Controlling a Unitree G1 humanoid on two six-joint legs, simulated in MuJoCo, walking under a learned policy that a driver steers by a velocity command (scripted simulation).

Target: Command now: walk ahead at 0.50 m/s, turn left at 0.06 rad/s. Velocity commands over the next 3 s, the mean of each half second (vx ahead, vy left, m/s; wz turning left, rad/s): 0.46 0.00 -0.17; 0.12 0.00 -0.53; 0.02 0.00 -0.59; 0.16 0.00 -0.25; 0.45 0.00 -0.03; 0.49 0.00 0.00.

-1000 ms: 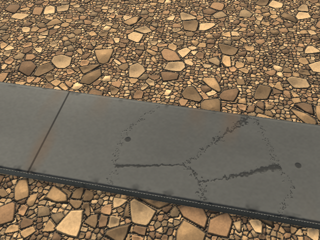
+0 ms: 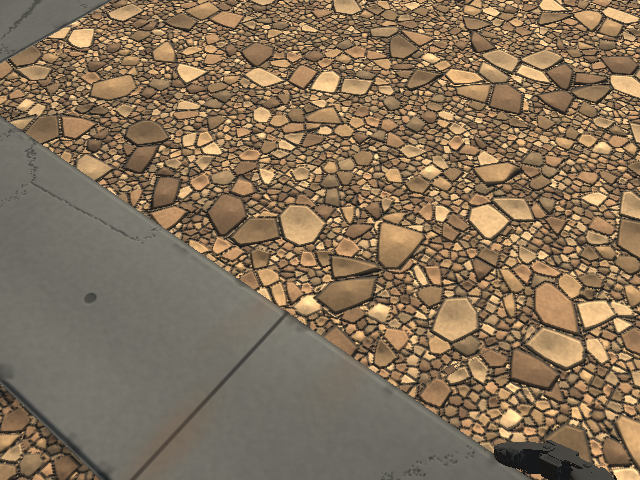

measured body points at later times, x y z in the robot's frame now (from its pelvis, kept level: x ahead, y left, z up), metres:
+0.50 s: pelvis +0.22 +0.01 +0.02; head +0.21 -0.01 +0.47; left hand +0.22 +0.31 -0.10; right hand +0.39 -0.23 -0.10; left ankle +0.12 +0.13 -0.64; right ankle +0.26 -0.04 -0.69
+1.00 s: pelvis +0.36 +0.04 +0.03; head +0.40 +0.04 +0.48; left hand +0.58 +0.27 -0.08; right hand +0.40 -0.27 -0.06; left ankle +0.47 +0.11 -0.69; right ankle +0.26 -0.03 -0.67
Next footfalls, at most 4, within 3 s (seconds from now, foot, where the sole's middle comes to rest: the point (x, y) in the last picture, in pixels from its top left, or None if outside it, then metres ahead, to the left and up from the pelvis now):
0.46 right None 0.30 -0.05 -0.73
0.96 left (307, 440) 0.50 0.09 -0.73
1.42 right None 0.33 -0.05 -0.73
1.90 left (316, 452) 0.48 0.07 -0.73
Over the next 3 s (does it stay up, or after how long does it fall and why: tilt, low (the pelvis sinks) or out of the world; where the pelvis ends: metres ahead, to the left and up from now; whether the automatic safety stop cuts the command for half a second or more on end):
stays up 0.77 -0.39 0.04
